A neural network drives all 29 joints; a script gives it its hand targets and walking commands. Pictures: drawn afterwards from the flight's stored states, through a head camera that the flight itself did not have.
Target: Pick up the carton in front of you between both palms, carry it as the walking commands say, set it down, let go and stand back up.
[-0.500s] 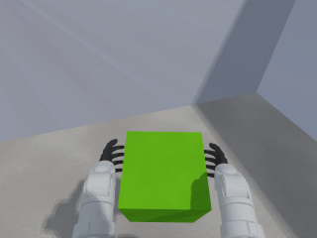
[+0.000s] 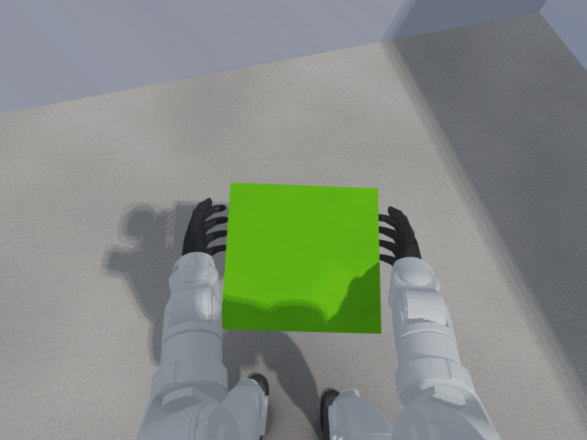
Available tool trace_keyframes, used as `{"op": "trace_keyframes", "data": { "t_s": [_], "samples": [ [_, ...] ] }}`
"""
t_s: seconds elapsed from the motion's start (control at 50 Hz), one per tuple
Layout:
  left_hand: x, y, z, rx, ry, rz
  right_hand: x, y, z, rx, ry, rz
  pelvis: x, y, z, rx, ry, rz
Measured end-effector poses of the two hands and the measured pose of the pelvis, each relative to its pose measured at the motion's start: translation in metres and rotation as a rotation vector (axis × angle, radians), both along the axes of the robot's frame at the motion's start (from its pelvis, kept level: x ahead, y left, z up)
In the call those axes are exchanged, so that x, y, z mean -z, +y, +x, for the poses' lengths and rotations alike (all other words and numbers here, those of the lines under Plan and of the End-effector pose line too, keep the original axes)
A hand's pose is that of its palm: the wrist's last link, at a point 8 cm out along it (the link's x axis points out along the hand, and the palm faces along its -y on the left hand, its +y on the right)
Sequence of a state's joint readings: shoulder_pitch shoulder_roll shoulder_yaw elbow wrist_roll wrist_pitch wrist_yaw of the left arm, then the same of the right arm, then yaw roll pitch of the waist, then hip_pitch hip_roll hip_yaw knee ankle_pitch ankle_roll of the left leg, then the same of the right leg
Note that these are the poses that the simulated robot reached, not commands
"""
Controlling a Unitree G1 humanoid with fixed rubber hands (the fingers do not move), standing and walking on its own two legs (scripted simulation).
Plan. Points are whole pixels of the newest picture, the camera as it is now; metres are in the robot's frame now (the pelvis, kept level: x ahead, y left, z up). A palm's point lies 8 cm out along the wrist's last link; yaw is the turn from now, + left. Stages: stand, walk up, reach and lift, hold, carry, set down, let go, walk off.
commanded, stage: set down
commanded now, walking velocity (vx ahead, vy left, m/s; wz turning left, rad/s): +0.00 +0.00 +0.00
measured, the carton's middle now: (298, 264) +0.37 +0.02 -0.15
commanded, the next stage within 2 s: none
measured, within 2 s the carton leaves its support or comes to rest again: neither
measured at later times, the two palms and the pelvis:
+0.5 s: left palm (219, 266) +0.38 +0.16 -0.20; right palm (376, 261) +0.41 -0.13 -0.21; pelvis -0.04 +0.00 -0.14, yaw -1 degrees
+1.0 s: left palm (231, 282) +0.39 +0.17 -0.37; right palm (355, 268) +0.44 -0.12 -0.38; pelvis -0.06 +0.00 -0.27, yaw -1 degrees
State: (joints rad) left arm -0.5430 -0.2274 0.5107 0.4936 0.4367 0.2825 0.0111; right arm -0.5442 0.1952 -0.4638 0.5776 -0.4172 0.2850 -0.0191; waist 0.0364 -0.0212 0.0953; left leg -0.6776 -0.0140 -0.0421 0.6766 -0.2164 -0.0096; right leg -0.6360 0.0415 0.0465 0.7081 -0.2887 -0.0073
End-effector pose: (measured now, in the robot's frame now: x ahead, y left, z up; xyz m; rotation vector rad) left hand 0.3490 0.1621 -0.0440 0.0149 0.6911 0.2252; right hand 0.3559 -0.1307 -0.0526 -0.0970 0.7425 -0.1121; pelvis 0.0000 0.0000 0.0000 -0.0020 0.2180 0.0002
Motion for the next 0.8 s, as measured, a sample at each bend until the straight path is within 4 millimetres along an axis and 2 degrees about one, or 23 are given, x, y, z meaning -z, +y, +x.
{"op": "trace_keyframes", "data": {
  "t_s": [0.08, 0.14, 0.3, 0.44, 0.8],
  "samples": [
    [0.045, -0.001, 0.0, -0.027, -0.014, -0.013, 0.046, 0.0, 0.002, 0.008, -0.012, 0.015, 0.02, -0.001, -0.009, 0.005, 0.141, -0.002],
    [0.068, -0.002, 0.004, -0.05, -0.044, -0.027, 0.07, 0.0, 0.008, 0.02, -0.039, 0.029, 0.039, -0.001, -0.014, 0.011, 0.24, -0.001],
    [0.102, -0.002, 0.022, -0.082, -0.094, -0.053, 0.106, -0.001, 0.033, 0.028, -0.081, 0.057, 0.088, 0.0, -0.026, 0.018, 0.393, 0.003],
    [0.14, 0.0, 0.028, -0.083, -0.052, -0.054, 0.141, 0.001, 0.045, -0.006, -0.038, 0.05, 0.124, 0.001, -0.034, 0.018, 0.462, 0.003],
    [0.261, 0.003, 0.039, -0.129, -0.037, -0.032, 0.263, 0.007, 0.069, -0.06, -0.023, 0.024, 0.222, 0.002, -0.051, 0.02, 0.585, 0.006]
  ]
}}
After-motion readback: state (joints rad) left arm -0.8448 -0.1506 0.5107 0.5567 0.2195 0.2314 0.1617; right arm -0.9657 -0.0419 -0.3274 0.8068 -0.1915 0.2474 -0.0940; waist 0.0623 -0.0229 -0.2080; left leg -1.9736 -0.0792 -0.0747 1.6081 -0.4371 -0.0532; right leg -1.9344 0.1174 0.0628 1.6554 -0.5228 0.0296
